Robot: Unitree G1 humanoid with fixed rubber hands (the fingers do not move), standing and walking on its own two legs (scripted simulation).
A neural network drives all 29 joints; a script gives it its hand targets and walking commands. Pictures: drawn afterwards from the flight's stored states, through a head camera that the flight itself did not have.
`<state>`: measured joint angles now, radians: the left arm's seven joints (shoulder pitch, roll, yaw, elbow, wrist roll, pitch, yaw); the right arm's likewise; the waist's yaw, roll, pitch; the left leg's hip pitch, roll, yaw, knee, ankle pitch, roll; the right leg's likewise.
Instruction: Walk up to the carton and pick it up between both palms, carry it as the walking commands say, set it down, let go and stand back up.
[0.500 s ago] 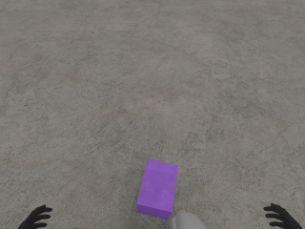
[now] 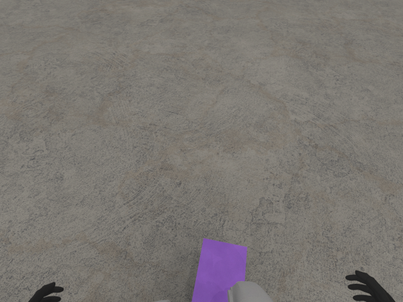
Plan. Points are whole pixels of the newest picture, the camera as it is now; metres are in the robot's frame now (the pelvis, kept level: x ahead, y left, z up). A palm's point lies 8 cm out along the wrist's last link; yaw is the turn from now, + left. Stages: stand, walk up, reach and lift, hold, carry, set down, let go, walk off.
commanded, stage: walk up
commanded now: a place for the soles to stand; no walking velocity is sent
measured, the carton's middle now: (218, 281) +0.28 -0.09 -0.65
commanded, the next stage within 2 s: none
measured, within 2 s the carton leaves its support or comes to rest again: neither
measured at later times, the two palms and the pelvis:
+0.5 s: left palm (31, 264) +0.22 +0.35 -0.08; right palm (340, 255) +0.22 -0.31 -0.08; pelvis +0.13 +0.02 -0.02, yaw -1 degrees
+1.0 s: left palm (43, 217) +0.32 +0.36 -0.07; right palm (317, 210) +0.33 -0.30 -0.09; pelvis +0.24 +0.03 -0.02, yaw -3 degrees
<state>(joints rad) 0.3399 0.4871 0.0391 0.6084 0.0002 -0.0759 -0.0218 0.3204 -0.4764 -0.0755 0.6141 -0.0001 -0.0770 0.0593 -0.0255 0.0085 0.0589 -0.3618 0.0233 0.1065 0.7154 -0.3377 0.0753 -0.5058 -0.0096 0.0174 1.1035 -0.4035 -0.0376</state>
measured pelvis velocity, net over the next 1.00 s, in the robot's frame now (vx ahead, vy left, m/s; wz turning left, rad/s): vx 0.24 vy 0.03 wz -0.05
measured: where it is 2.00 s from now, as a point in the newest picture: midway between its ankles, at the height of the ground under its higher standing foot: (184, 256)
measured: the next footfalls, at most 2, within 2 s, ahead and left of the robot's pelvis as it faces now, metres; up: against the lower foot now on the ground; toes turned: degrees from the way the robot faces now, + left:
left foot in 0.44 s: +0.23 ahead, +0.09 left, +0.00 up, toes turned +4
right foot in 0.64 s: +0.30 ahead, -0.12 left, +0.00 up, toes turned -3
